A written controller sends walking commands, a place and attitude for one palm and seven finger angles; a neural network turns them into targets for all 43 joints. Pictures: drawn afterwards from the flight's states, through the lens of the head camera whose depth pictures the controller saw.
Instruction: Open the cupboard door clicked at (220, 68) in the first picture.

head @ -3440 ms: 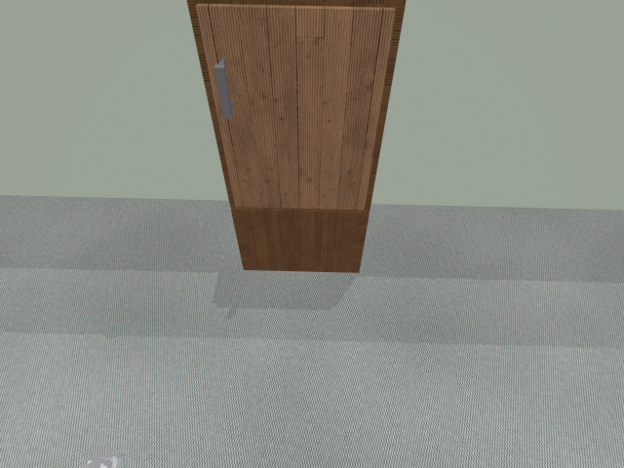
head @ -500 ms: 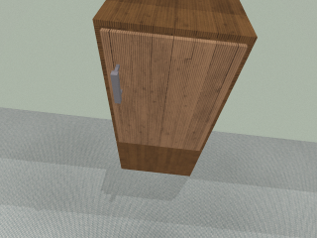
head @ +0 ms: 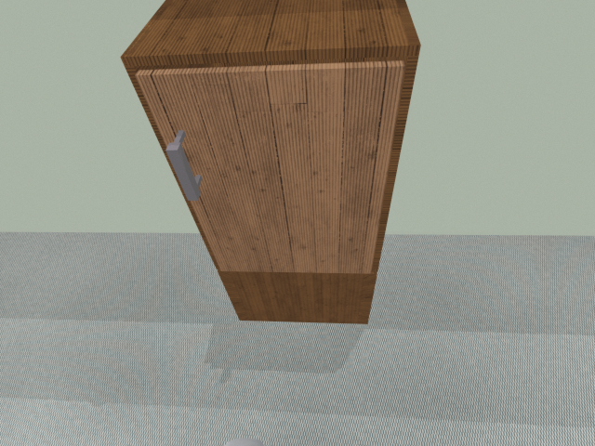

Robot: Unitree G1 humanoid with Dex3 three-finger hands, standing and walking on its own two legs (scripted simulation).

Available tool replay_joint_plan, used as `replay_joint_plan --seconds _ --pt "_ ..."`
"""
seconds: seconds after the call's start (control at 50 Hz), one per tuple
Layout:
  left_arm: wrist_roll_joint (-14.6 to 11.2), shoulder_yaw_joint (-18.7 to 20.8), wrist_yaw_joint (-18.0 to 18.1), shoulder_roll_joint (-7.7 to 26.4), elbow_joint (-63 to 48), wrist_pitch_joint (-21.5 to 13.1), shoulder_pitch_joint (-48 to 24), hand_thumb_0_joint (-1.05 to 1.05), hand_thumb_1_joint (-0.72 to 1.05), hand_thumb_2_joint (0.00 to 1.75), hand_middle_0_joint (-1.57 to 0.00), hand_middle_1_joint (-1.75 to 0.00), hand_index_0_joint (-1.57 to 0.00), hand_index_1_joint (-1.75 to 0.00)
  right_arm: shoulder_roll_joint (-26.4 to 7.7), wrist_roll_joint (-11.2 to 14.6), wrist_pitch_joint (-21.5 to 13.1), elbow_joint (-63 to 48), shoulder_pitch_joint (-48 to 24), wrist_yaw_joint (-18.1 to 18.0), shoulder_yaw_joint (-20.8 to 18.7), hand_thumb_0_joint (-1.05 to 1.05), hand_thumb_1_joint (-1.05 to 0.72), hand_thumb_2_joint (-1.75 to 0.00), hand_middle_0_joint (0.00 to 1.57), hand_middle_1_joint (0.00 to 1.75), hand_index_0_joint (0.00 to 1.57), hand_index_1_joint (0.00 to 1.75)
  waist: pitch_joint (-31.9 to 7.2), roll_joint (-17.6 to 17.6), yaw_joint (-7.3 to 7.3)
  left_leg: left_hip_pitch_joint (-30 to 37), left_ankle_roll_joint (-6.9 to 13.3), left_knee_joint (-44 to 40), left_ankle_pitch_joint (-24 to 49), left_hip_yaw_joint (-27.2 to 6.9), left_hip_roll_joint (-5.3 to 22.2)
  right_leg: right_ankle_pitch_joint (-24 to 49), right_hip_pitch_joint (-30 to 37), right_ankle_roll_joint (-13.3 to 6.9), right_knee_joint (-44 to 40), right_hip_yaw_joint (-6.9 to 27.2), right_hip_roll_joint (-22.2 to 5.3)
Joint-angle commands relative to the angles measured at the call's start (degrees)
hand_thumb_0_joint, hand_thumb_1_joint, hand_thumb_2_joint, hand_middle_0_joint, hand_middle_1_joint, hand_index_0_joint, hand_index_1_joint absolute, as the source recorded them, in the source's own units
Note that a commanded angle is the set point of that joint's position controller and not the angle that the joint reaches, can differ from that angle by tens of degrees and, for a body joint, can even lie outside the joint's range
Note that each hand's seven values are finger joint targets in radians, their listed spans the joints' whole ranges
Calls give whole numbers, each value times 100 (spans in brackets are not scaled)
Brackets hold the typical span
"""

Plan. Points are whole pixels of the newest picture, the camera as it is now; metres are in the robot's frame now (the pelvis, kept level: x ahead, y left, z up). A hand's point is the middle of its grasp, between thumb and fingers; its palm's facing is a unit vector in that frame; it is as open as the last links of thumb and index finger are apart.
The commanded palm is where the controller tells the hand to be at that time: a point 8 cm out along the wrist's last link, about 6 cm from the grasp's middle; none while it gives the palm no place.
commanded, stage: come to a stop and stand still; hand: left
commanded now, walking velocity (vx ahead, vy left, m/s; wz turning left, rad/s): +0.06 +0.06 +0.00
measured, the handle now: (187, 166) +0.58 +0.25 +0.03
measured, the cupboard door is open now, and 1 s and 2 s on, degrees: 0 0 0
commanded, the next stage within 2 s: look again from close up in 0.44 s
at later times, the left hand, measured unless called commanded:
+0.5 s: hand out of the picture -0.03 +0.21 -0.18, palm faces +0.04 -0.99 -0.17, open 7.4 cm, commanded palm none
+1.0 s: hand out of the picture -0.02 +0.20 -0.17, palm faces +0.05 -0.98 -0.20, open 7.3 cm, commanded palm none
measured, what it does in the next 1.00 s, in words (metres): steps on the spot: left foot, then right foot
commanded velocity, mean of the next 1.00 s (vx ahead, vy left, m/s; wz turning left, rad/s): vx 0.02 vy -0.04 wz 0.00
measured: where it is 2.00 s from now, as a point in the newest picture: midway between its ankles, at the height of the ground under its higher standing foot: outside the picture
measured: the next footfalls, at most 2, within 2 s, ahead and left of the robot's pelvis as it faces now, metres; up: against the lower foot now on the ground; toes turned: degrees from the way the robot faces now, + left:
left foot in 0.22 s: +0.00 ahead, +0.16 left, +0.00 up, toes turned +2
right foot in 0.52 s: +0.02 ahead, -0.08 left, +0.00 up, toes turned -3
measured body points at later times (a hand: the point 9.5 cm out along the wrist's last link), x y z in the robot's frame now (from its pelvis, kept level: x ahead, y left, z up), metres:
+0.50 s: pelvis -0.02 +0.04 +0.00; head -0.01 +0.04 +0.45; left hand -0.03 +0.26 -0.16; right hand -0.04 -0.17 -0.16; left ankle -0.04 +0.16 -0.74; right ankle -0.02 -0.08 -0.73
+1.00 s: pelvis -0.04 +0.02 +0.00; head -0.05 +0.02 +0.45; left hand -0.02 +0.25 -0.16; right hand -0.03 -0.19 -0.16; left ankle -0.04 +0.16 -0.74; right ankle -0.02 -0.08 -0.74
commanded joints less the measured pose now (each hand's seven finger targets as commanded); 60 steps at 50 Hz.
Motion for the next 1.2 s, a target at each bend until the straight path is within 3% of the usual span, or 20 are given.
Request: replay_joint_plan --seconds 0.0,0.08,0.14,0.16,0.2,0.22,0.24,0.34,0.4,0.44,0.5,0.52,0.54,0.56,0.58,0.64,0.72,0.86,1.08,1.18 --pt "59 282 51 1257 -171 -19 590 0 90 90 -20 -30 -20 -30 -221 34 -115 -386 45 11 -9 0 -90 -90 20 30 20 30 -356 -1124 256 -118 60 -813 -45 27 90 699 583 -633 -1351 1613 -1485" --pt "86 295 -1 1327 -132 14 529 0 90 90 -20 -30 -20 -30 -169 58 -207 -412 221 23 54 0 -90 -90 20 30 20 30 -341 -1280 221 445 217 -1827 -78 207 -3 -475 292 -596 -1661 1668 -1324" --pt "28 256 -19 1210 -38 41 324 0 90 90 -20 -30 -20 -30 -73 59 -298 -151 857 -23 128 0 -90 -90 20 30 20 30 -399 -1179 -75 1602 302 -3268 581 379 -56 -1207 -309 -274 -1575 1351 -983" --pt "-7 205 -29 1063 10 60 287 0 90 90 -20 -30 -20 -30 -128 54 -347 -35 1097 -52 154 0 -90 -90 20 30 20 30 -344 -826 -189 2017 345 -3742 698 256 32 -1516 -718 -76 -1374 1147 -772" --pt "-59 79 -87 575 -11 75 387 0 90 90 -20 -30 -20 -30 -653 -44 -410 -65 1104 -99 117 0 -90 -90 20 30 20 30 66 823 -150 1126 791 -4932 -990 -1392 1294 -1093 -869 288 -122 270 -15" --pt "-9 68 -109 546 18 79 353 0 90 90 -20 -30 -20 -30 -795 -43 -386 -176 702 -98 117 0 -90 -90 20 30 20 30 293 1105 -59 326 983 -5419 -1909 -1959 1588 -976 -627 338 424 95 116" --pt "58 60 -110 555 107 110 339 0 90 90 -20 -30 -20 -30 -723 -27 -413 -211 453 -130 127 0 -90 -90 20 30 20 30 540 1423 -10 0 1020 -5618 -1926 -1891 1570 -955 -575 341 945 206 95" --pt "10 12 -184 481 456 53 665 0 90 90 -20 -30 -20 -30 -408 33 -524 15 659 -274 223 0 -90 -90 20 30 20 30 248 348 -1 1381 1087 -4903 1316 -940 1280 -729 -1058 452 1499 436 -35" --pt "-40 -27 -152 371 424 65 514 0 90 90 -20 -30 -20 -30 -440 2 -508 199 916 -311 162 0 -90 -90 20 30 20 30 29 541 -141 1607 1192 -4408 2841 -841 1362 -1025 -613 486 824 337 -37" --pt "-61 -23 -128 368 534 52 719 0 90 90 -20 -30 -20 -30 -426 30 -492 295 907 -318 134 0 -90 -90 20 30 20 30 -119 416 -57 1548 1078 -4030 3413 -708 1248 -460 -86 466 104 264 20" --pt "-56 -5 -53 556 771 -43 1104 0 90 90 -20 -30 -20 -30 -62 108 -527 381 1023 -291 177 0 -90 -90 20 30 20 30 -345 -193 13 757 552 -3477 2144 -252 676 1188 1161 266 -814 759 -468" --pt "12 -112 225 742 906 -65 1519 0 90 90 -20 -30 -20 -30 -241 152 -623 -135 266 -213 198 0 -90 -90 20 30 20 30 73 -58 233 795 319 -2589 1896 133 454 2979 406 188 -741 1053 -750" --pt "12 -87 181 810 852 -167 1157 0 90 90 -20 -30 -20 -30 108 148 -514 -171 502 -164 306 0 -90 -90 20 30 20 30 -56 -699 -134 737 245 -2553 1188 216 322 2944 429 24 -667 854 -879" --pt "-17 -111 146 708 743 -242 1176 0 90 90 -20 -30 -20 -30 178 81 -511 -104 1021 -159 310 0 -90 -90 20 30 20 30 -873 -1353 -172 903 357 -2672 620 145 241 2604 838 -66 -556 991 -870" --pt "-14 -107 127 628 654 -257 1008 0 90 90 -20 -30 -20 -30 105 56 -529 -54 1161 -167 287 0 -90 -90 20 30 20 30 -1078 -1454 -203 907 383 -2738 904 117 172 2865 1046 -114 -444 918 -825" --pt "-49 -98 87 626 569 -217 852 0 90 90 -20 -30 -20 -30 158 57 -527 52 1148 -175 327 0 -90 -90 20 30 20 30 -560 116 -183 1119 425 -3122 1777 27 357 1950 561 -70 -320 726 -516" --pt "-49 -114 46 577 541 -182 916 0 90 90 -20 -30 -20 -30 35 50 -497 -25 1127 -197 333 0 -90 -90 20 30 20 30 -91 -539 -134 814 439 -3161 1588 -19 364 1349 408 6 -533 764 -431" --pt "-56 -117 26 656 391 -155 838 0 90 90 -20 -30 -20 -30 -10 38 -476 -8 1084 -146 354 0 -90 -90 20 30 20 30 261 -261 -131 794 447 -3452 1159 -99 309 -87 92 41 -922 855 -357" --pt "-55 -109 12 634 334 -135 947 0 90 90 -20 -30 -20 -30 -98 42 -518 25 1117 -144 372 0 -90 -90 20 30 20 30 251 -174 -69 563 450 -3800 855 -206 352 -314 290 87 -959 807 -342" --pt "3 -19 -26 696 315 -77 1184 0 90 90 -20 -30 -20 -30 -107 -24 -429 30 1251 -92 339 0 -90 -90 20 30 20 30 395 -434 9 183 523 -3484 -557 -77 138 -2255 0 -41 -1073 1077 -423"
